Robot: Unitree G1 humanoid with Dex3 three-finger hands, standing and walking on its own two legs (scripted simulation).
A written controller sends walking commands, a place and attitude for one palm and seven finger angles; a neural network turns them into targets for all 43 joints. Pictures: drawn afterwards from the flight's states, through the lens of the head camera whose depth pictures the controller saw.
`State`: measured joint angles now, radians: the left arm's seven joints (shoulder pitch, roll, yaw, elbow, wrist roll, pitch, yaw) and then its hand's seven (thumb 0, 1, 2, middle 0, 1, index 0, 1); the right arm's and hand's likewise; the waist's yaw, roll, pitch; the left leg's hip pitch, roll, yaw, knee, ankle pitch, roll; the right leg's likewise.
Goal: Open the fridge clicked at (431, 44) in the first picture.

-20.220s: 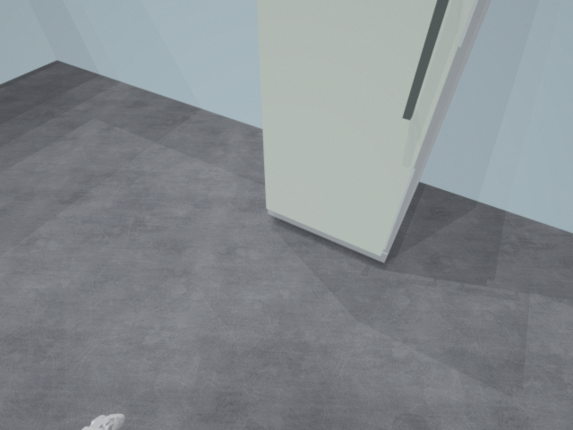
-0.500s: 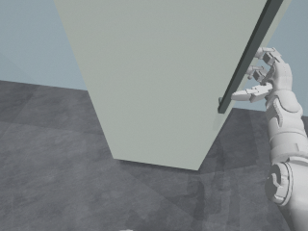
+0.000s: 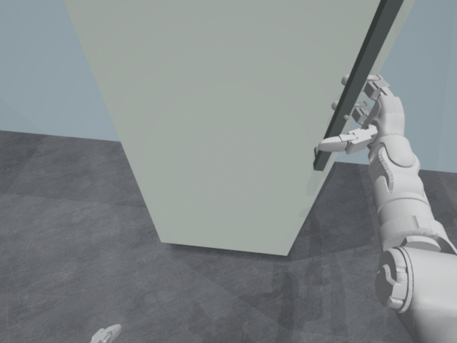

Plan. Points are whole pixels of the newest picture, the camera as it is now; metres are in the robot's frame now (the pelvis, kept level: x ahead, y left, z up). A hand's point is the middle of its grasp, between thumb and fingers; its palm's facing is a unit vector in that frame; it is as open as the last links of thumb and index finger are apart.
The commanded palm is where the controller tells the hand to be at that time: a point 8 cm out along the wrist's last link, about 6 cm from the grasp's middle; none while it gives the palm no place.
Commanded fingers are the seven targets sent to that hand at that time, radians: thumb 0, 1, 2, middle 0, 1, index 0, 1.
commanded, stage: slide the fingers in behind the handle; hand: right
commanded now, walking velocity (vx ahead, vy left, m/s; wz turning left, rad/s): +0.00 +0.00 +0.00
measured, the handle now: (348, 87) +0.53 -0.13 +0.19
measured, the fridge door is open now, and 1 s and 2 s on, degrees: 0 0 0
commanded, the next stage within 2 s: grip the handle and tug to test in 0.96 s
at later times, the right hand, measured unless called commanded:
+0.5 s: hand (334, 117) +0.47 -0.11 +0.16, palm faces -0.03 +1.00 +0.00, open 14.0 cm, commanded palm +0.44 -0.16 +0.16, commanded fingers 0.00 0.50 -0.30 0.30 1.20 0.30 1.20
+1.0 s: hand (334, 115) +0.48 -0.11 +0.16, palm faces -0.04 +1.00 +0.00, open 13.9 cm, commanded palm +0.46 -0.16 +0.16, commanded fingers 0.00 0.50 -0.30 0.30 1.20 0.30 1.20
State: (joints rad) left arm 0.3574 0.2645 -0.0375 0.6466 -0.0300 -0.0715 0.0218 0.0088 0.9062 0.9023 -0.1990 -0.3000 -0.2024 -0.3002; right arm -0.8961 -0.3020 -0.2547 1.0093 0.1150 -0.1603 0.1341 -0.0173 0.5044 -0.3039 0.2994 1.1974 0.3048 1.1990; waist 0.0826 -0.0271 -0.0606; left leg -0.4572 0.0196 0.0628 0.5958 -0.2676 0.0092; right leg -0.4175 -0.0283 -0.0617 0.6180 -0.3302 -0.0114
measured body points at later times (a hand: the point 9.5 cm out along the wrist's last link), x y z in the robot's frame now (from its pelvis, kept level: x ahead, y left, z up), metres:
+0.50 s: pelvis +0.00 +0.00 +0.00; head +0.03 +0.01 +0.45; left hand +0.05 +0.26 -0.12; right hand +0.46 -0.16 +0.17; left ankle +0.02 +0.11 -0.73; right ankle -0.01 -0.11 -0.73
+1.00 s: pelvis +0.00 +0.00 +0.00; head +0.04 +0.01 +0.45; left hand +0.03 +0.26 -0.12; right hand +0.48 -0.17 +0.16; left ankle +0.02 +0.11 -0.73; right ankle -0.01 -0.11 -0.73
